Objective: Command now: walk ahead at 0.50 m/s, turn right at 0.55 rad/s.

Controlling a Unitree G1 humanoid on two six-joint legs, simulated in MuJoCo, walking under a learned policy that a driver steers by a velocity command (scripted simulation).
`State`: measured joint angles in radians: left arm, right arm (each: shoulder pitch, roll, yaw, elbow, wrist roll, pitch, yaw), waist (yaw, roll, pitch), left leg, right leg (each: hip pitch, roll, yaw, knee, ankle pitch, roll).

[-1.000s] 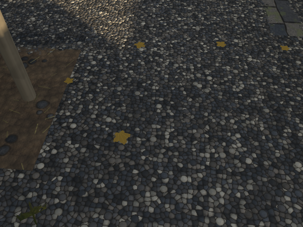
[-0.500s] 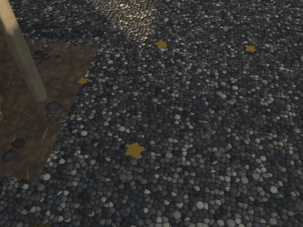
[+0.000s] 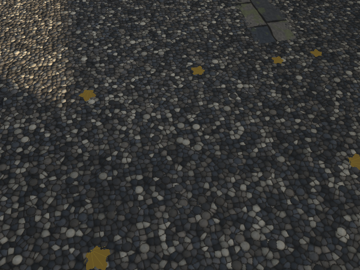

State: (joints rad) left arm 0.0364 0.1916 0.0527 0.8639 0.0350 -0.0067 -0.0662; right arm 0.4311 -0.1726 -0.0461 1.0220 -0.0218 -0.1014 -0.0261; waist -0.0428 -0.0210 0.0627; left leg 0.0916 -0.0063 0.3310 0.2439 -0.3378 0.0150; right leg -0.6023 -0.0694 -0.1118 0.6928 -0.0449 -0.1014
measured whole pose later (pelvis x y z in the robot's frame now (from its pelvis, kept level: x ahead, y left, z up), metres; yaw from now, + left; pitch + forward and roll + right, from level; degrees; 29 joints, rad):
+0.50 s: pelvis +0.27 -0.04 +0.01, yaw -18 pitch +2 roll +0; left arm 0.42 0.26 0.07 0.91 0.00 -0.06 0.00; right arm 0.04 -0.25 -0.04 0.76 -0.04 -0.02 0.02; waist 0.08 0.04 0.04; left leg -0.68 0.10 -0.03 0.77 -0.06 -0.05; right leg -0.02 0.15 0.12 0.26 -0.26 -0.13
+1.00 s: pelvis +0.43 -0.05 +0.00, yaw -24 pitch +0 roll +0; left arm 0.19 0.23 0.02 0.88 0.03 0.04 0.00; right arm 0.27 -0.22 0.00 0.87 -0.02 -0.02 0.00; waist -0.03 -0.02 0.04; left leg -0.30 -0.02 0.07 0.42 -0.12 0.05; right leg -0.32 0.01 0.04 0.63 -0.32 -0.01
